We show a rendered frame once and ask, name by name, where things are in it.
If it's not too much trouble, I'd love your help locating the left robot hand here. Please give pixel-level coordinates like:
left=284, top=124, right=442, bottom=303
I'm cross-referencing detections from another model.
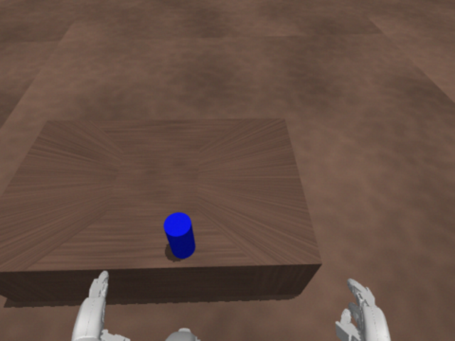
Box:
left=71, top=271, right=130, bottom=341

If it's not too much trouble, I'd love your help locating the right robot hand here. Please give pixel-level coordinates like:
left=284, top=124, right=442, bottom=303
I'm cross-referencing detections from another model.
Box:
left=336, top=278, right=391, bottom=341

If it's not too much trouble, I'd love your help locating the can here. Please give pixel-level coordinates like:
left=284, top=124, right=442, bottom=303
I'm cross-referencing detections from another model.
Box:
left=164, top=212, right=196, bottom=259

